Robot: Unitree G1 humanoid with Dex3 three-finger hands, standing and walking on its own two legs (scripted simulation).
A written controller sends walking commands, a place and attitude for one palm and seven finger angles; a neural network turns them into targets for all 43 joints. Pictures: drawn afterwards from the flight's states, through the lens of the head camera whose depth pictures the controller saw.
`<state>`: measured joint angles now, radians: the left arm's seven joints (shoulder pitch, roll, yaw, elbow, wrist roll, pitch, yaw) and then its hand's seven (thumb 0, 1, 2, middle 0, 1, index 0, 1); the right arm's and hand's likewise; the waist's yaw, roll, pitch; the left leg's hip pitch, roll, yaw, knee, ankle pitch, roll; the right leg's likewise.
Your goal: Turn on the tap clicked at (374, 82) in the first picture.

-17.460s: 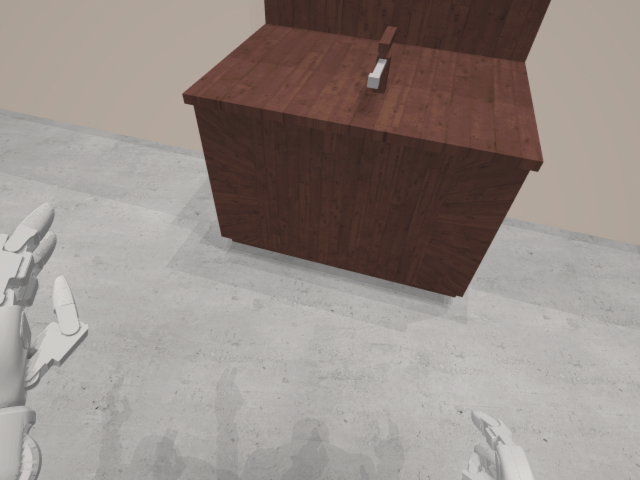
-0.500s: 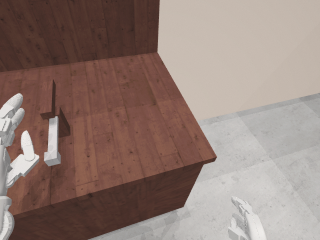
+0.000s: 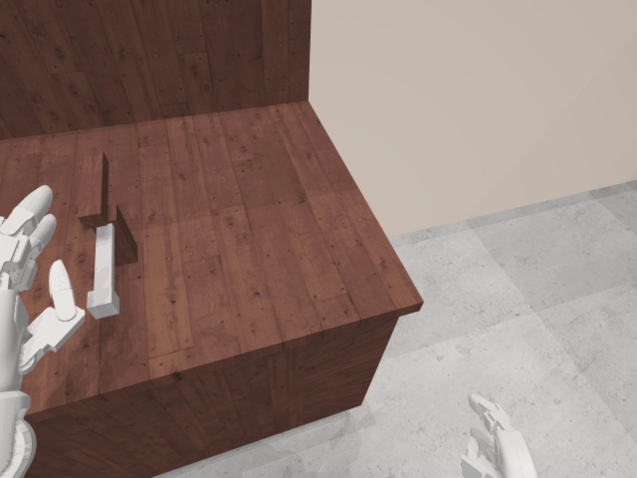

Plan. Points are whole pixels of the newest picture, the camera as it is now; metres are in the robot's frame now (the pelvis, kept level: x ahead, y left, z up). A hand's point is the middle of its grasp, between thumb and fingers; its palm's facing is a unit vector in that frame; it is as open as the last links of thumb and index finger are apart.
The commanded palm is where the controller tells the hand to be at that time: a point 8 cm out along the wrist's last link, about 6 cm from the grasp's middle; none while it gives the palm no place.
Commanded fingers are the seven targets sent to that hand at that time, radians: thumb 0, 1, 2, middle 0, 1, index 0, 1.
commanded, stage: shuffle to correct the standing spot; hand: left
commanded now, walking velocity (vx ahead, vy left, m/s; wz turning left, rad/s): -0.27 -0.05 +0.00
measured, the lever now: (103, 302) +0.30 +0.30 +0.03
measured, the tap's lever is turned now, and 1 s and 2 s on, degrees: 0 0 0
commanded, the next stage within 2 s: come to a stop and stand still in 0.26 s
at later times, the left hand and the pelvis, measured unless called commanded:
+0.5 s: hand (79, 382) +0.16 +0.21 +0.17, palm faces +0.37 -0.83 -0.41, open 7.4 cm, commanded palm +0.10 +0.25 +0.17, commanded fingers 0.00 0.90 0.90 -0.20 -0.30 -0.20 -0.30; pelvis -0.06 -0.03 -0.01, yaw +0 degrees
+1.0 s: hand (22, 378) +0.16 +0.25 +0.18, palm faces +0.46 -0.79 -0.41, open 7.4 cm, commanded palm +0.07 +0.26 +0.17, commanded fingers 0.00 0.90 0.90 -0.20 -0.30 -0.20 -0.30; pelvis -0.07 -0.02 -0.01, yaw +3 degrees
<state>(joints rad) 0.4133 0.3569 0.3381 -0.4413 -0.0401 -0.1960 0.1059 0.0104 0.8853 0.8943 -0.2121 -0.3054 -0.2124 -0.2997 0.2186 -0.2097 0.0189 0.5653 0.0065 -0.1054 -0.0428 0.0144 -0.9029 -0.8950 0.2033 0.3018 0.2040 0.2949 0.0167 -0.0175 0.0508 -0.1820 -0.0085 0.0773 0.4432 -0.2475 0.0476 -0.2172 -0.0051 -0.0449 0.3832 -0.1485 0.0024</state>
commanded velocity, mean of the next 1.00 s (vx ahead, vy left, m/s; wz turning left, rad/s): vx -0.08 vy -0.02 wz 0.00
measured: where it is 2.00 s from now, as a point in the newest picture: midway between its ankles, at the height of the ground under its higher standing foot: outside the picture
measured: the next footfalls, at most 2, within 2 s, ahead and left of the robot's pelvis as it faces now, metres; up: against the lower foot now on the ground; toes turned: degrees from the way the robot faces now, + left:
left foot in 0.60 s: -0.06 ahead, +0.11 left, +0.00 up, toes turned +5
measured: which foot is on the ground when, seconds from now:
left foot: down 0.00-0.40, up 0.42-0.58, down 0.60-1.00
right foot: down 0.00-1.00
